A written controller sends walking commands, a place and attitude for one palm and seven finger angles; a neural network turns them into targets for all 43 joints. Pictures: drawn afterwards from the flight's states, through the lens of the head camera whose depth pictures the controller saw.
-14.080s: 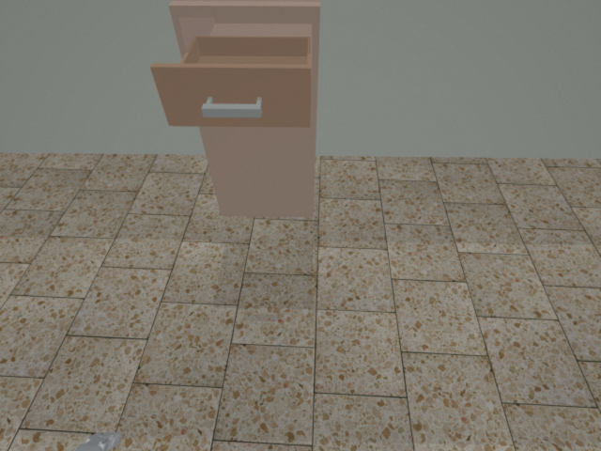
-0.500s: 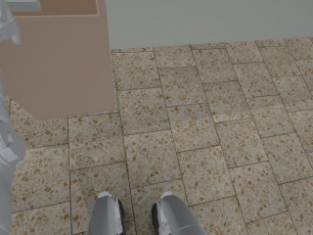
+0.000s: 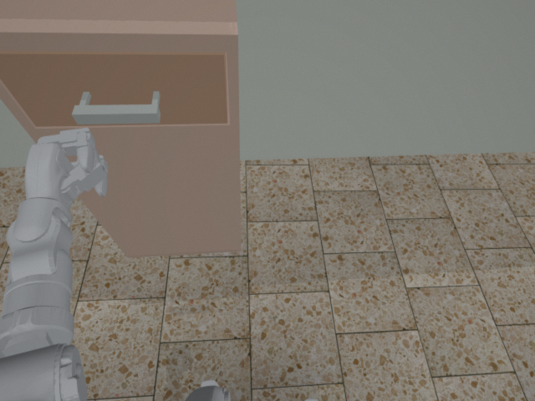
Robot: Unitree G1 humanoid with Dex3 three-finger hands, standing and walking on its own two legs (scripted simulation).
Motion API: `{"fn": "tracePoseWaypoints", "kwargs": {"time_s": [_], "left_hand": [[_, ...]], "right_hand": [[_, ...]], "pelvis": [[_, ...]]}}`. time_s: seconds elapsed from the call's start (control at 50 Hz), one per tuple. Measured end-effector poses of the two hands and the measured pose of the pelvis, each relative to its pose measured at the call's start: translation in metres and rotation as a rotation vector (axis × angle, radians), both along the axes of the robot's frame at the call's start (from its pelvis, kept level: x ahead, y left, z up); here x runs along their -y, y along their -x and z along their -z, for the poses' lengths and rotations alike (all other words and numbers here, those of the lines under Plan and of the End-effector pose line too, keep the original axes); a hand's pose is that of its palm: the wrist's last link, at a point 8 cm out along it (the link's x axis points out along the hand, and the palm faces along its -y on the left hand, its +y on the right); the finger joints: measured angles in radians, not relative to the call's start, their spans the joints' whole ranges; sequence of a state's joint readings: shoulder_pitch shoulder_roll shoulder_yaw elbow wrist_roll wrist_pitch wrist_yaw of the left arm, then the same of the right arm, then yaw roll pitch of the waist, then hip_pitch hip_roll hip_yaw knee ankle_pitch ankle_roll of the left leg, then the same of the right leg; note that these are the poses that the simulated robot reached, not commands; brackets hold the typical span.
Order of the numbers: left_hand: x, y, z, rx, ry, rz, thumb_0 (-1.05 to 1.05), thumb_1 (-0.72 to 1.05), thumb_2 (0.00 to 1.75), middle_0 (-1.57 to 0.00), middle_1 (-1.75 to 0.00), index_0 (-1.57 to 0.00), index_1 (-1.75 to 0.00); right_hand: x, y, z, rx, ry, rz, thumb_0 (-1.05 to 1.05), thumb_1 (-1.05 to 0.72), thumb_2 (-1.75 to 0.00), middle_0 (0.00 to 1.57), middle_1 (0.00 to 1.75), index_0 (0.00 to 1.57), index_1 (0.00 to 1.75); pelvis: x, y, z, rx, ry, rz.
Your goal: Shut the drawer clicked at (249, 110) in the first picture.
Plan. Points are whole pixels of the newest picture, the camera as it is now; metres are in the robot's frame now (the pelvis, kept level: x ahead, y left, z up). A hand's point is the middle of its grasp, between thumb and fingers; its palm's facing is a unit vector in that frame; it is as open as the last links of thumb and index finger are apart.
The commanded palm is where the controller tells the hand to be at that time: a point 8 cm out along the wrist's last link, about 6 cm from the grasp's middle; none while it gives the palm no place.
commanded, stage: draw the hand back to the body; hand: left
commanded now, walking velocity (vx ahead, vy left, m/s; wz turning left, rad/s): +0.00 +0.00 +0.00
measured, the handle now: (119, 105) +0.60 +0.25 +0.04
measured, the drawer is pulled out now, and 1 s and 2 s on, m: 0.00 0.00 0.00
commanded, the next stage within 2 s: step back with the hand held close in 1.04 s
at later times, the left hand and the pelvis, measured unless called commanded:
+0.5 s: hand (35, 253) +0.27 +0.23 +0.15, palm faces +0.35 -0.90 -0.28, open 3.3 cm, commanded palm +0.22 +0.27 +0.17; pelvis -0.01 -0.01 +0.04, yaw +2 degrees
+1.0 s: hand out of the picture +0.16 +0.21 +0.21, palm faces +0.42 -0.81 -0.42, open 3.2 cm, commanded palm +0.11 +0.26 +0.22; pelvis -0.01 -0.03 +0.05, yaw +2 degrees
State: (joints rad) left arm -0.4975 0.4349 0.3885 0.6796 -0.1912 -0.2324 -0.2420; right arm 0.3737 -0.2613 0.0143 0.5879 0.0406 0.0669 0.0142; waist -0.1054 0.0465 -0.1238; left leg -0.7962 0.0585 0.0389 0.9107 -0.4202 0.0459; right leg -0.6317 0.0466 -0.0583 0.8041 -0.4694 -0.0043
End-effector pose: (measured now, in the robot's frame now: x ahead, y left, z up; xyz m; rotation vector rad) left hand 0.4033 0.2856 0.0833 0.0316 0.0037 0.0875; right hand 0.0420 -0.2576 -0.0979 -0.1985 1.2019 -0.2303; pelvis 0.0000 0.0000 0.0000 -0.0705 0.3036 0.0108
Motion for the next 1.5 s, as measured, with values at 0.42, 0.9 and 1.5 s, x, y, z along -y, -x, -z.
{"fn": "tracePoseWaypoints", "kwargs": {"time_s": [0.42, 0.9, 1.5], "left_hand": [[0.008, 0.149, -0.066, -0.038, -0.232, -0.247, 0.01, 0.90, 0.90, -1.40, -1.60, -1.40, -1.60], [0.035, 0.278, -0.141, 0.099, -0.432, -0.306, 0.01, 0.90, 0.90, -1.41, -1.59, -1.40, -1.60], [0.020, 0.275, -0.139, 0.069, -0.526, -0.210, 0.01, 0.89, 0.90, -1.41, -1.59, -1.40, -1.60]], "right_hand": [[-0.031, -0.134, -0.056, 0.427, -0.060, -0.202, 0.00, -0.91, -0.90, 0.20, 0.30, 0.20, 0.30], [-0.012, -0.138, -0.066, 0.489, -0.064, -0.231, 0.01, -0.91, -0.90, 0.20, 0.30, 0.20, 0.30], [-0.008, -0.112, -0.063, 0.401, -0.015, -0.124, 0.01, -0.91, -0.90, 0.20, 0.30, 0.20, 0.30]], "pelvis": [[0.010, 0.009, -0.038, 0.262, -0.060, -0.027], [0.028, 0.004, -0.051, 0.367, -0.072, -0.023], [0.012, 0.020, -0.049, 0.282, -0.065, -0.014]]}}
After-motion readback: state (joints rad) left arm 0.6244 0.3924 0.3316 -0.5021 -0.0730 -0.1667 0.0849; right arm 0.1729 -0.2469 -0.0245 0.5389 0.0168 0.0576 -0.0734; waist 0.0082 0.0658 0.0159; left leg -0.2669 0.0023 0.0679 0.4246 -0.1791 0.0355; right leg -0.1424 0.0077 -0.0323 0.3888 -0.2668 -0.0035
